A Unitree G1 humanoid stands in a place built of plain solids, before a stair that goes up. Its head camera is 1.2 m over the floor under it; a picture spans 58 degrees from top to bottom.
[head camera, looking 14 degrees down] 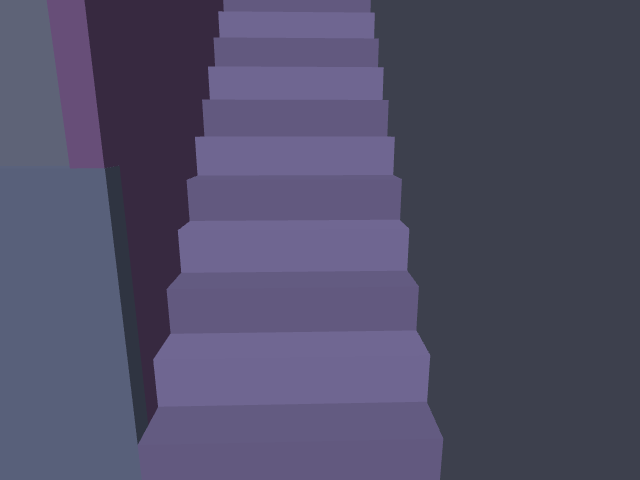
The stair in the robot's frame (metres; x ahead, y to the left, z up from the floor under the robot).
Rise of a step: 0.20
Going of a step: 0.21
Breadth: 1.02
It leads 2 degrees to the left of straight ahead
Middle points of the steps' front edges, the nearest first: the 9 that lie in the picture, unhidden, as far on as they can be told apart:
1.24 0.09 0.20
1.45 0.10 0.39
1.65 0.11 0.59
1.86 0.11 0.79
2.07 0.12 0.98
2.27 0.12 1.18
2.48 0.13 1.37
2.69 0.14 1.57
2.89 0.14 1.77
